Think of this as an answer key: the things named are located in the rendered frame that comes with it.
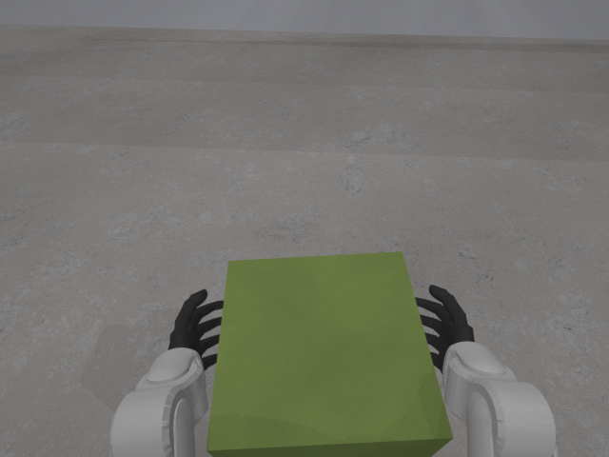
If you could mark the left robot hand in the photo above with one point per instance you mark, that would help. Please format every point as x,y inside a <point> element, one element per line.
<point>187,331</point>

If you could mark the right robot hand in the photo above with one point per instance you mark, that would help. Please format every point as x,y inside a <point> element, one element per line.
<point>453,327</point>

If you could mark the robot right forearm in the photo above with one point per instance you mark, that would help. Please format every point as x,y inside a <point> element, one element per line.
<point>503,416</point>

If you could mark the carton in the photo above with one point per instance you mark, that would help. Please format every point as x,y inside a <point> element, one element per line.
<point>324,356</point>

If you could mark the robot left forearm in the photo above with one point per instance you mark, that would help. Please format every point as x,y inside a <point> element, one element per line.
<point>159,417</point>

